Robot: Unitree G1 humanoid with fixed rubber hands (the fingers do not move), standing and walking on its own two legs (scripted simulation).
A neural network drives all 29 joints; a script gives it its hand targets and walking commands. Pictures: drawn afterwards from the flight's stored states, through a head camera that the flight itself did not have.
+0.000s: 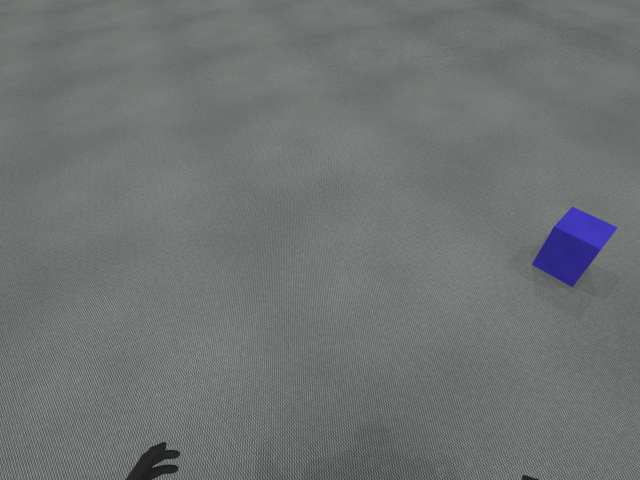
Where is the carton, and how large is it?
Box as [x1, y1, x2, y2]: [532, 207, 617, 286]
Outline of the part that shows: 573,207 571,207 553,227 532,263 535,266 571,286 574,284 617,227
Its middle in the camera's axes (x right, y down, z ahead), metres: +0.98 +0.01 +1.48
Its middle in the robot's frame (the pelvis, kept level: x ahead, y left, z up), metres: +1.06 -0.92 -0.64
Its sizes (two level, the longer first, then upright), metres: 0.162 0.155 0.217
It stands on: the floor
